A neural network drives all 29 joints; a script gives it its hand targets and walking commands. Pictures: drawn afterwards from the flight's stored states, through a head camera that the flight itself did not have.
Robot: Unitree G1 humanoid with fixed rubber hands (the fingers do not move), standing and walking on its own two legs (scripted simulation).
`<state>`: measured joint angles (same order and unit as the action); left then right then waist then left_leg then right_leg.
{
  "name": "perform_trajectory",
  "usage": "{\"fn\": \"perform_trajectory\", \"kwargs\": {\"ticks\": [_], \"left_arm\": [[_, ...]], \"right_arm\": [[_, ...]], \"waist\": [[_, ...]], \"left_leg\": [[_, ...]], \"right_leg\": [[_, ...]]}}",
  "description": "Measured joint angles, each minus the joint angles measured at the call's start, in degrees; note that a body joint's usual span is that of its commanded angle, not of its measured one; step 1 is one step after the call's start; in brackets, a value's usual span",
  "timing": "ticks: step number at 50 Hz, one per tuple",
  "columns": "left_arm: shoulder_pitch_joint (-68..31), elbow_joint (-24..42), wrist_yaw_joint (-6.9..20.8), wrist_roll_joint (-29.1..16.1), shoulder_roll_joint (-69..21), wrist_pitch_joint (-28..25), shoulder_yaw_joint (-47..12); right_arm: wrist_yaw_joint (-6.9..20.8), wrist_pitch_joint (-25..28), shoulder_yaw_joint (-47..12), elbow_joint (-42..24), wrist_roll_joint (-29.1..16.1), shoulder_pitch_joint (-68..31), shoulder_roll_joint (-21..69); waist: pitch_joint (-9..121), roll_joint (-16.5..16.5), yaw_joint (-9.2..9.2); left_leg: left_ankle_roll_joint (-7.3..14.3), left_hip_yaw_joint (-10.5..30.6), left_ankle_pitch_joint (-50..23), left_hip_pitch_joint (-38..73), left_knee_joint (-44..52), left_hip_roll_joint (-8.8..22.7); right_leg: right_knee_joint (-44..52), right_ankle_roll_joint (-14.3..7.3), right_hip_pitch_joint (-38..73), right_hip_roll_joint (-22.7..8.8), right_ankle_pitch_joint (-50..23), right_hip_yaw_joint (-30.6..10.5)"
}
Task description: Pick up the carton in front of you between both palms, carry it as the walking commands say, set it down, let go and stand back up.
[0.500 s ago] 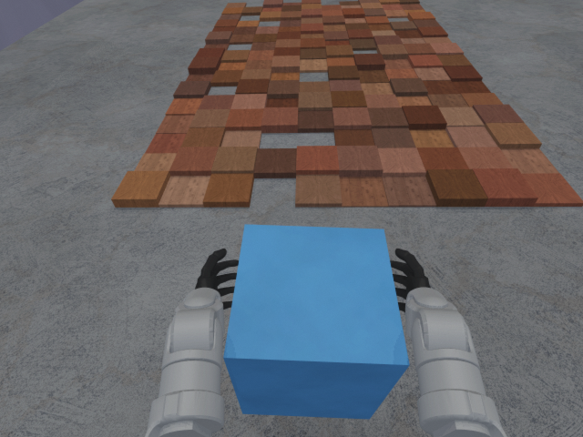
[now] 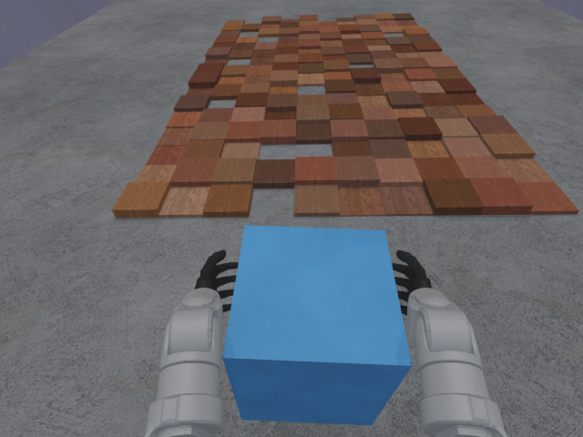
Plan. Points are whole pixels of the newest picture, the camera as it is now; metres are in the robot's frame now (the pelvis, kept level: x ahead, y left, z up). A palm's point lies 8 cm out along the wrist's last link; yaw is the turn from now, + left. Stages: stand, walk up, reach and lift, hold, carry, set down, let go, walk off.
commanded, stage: hold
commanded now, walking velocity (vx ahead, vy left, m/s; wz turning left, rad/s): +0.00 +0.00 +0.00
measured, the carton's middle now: (310, 328) +0.28 +0.00 -0.02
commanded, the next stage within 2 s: carry in 0.72 s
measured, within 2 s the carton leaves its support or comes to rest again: neither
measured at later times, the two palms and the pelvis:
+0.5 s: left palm (208, 295) +0.29 +0.15 +0.05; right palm (418, 296) +0.29 -0.15 +0.05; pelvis +0.00 +0.00 +0.00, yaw +0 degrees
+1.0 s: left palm (214, 261) +0.33 +0.14 +0.08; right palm (418, 261) +0.33 -0.16 +0.07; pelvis +0.06 -0.01 -0.02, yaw -1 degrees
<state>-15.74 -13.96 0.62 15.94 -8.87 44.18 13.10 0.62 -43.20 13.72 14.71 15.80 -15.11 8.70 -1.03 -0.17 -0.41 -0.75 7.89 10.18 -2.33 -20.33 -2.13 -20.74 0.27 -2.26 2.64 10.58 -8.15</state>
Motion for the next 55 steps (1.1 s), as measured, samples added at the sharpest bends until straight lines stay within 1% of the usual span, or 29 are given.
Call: {"fn": "perform_trajectory", "kwargs": {"ticks": [12, 23, 35, 36, 38, 40, 41, 45, 47, 50, 52, 53, 55], "left_arm": [[-1.9, -1.1, 0.2, 0.8, -0.5, -0.4, 1.8], [-1.2, -0.1, 0.2, 0.7, -0.3, -0.1, 0.8], [0.2, 1.1, 0.1, 0.3, 0.0, 0.2, -0.4], [0.3, 1.3, 0.1, 0.2, 0.1, 0.3, -0.6], [0.8, 2.5, -0.2, -0.5, 0.2, 0.7, -1.2], [1.9, 4.4, -0.8, -1.4, 0.4, 1.4, -2.4], [2.4, 5.7, -1.1, -1.9, 0.5, 1.9, -2.9], [4.0, 12.7, -2.0, -4.3, 0.8, 4.2, -4.2], [5.0, 16.6, -2.8, -5.6, 1.0, 6.1, -4.9], [6.7, 21.8, -3.4, -7.4, 1.3, 9.6, -5.5], [7.6, 24.1, -4.0, -8.4, 1.3, 11.7, -6.6], [7.8, 25.2, -4.6, -8.7, 1.3, 12.8, -7.6], [8.8, 28.4, -5.8, -9.5, 1.4, 15.1, -9.5]], "right_arm": [[0.2, 0.6, 1.9, 1.5, 0.7, -2.2, 0.6], [0.3, 0.2, 0.7, 0.3, 0.7, -1.1, 0.3], [0.1, -0.2, -0.5, -0.9, 0.2, 0.2, 0.0], [0.1, -0.4, -0.7, -1.2, 0.1, 0.3, -0.1], [-0.1, -0.7, -1.0, -2.5, -0.5, 0.9, -0.2], [-0.5, -1.4, -2.0, -4.4, -1.4, 2.0, -0.4], [-0.7, -1.9, -2.5, -5.6, -1.9, 2.4, -0.5], [-1.8, -4.1, -4.3, -12.0, -4.3, 3.6, -0.7], [-2.5, -6.1, -5.6, -15.9, -5.3, 4.7, -0.9], [-3.4, -9.8, -7.4, -21.1, -6.5, 6.2, -1.1], [-3.8, -12.2, -7.6, -24.4, -7.3, 7.7, -1.2], [-4.0, -13.4, -7.4, -26.4, -7.9, 8.6, -1.3], [-5.1, -15.3, -7.4, -30.7, -9.5, 11.0, -1.5]], "waist": [[-0.1, 0.2, 0.15], [-0.3, 0.0, -0.09], [0.1, 0.1, 0.20], [0.9, 0.2, 0.28], [2.7, 0.4, 0.37], [4.8, 0.6, 0.39], [5.7, 0.6, 0.41], [7.5, 0.7, 0.53], [8.7, 0.7, 0.47], [10.8, 0.5, 0.38], [12.1, -0.9, -0.02], [12.4, -1.3, -0.27], [12.4, 0.0, -0.45]], "left_leg": [[0.0, -0.2, 0.3, -0.8, -1.0, 0.0], [0.1, -0.3, 0.1, -0.1, -0.1, 0.0], [0.1, -0.5, 0.0, 0.3, 0.7, 0.1], [0.0, -0.9, 0.4, -1.0, -0.2, 0.3], [0.1, -2.2, 3.5, -4.2, -3.3, 0.7], [0.0, -3.7, 9.4, -6.9, -5.8, 1.2], [0.2, -4.3, 10.6, -8.0, -6.2, 1.5], [0.2, -6.3, 7.1, -11.0, -8.3, 2.3], [0.0, -7.0, 7.3, -11.8, -9.8, 2.7], [-0.5, -7.5, 9.7, -12.1, -11.2, 3.5], [-0.7, -6.8, 11.7, -12.6, -12.7, 4.8], [-0.4, -7.4, 11.8, -14.0, -15.5, 5.5], [-0.4, -10.4, 15.6, -17.3, -21.2, 5.3]], "right_leg": [[-1.0, 0.0, -0.8, 0.0, 0.2, 0.1], [-0.1, 0.1, -0.1, -0.1, 0.1, 0.2], [0.7, 0.0, 0.2, -0.1, -0.1, 0.1], [-0.1, 0.0, -1.0, -0.1, 0.2, 0.2], [-3.0, 0.0, -4.1, -0.4, 2.7, 1.0], [-5.6, -0.1, -6.9, -1.1, 8.1, 2.2], [-6.4, -0.1, -8.2, -1.5, 9.7, 2.7], [-9.7, 0.0, -11.8, -2.9, 7.8, 4.8], [-11.9, 0.1, -13.0, -3.4, 9.2, 5.7], [-13.0, 0.0, -13.5, -4.0, 9.9, 7.2], [-12.0, 0.1, -12.5, -3.0, 10.8, 8.6], [-11.5, -0.1, -11.9, -2.7, 11.5, 9.5], [-10.7, -0.6, -10.7, -3.5, 12.9, 10.5]]}}
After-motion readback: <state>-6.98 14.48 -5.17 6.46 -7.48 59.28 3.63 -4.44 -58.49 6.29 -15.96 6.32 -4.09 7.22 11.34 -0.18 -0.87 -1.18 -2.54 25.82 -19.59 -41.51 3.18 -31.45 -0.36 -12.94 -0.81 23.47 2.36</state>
